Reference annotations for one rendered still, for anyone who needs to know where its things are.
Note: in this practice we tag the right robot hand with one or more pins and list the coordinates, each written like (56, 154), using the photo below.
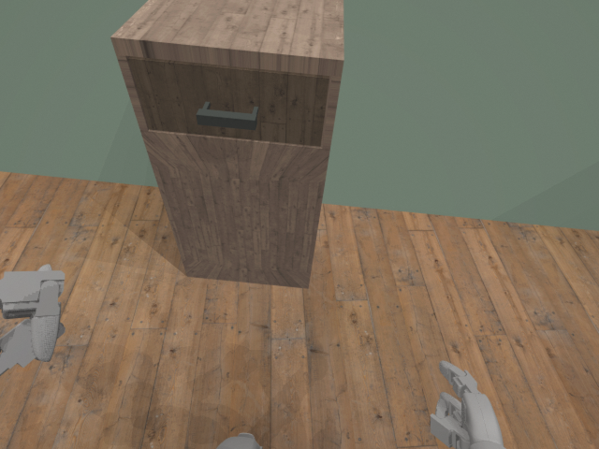
(473, 420)

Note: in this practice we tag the cabinet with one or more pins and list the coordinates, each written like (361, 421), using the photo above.
(241, 210)

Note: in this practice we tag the drawer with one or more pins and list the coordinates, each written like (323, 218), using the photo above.
(291, 106)

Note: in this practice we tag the left robot hand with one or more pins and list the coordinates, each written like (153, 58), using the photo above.
(31, 294)

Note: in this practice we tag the handle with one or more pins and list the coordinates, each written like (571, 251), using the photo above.
(206, 116)

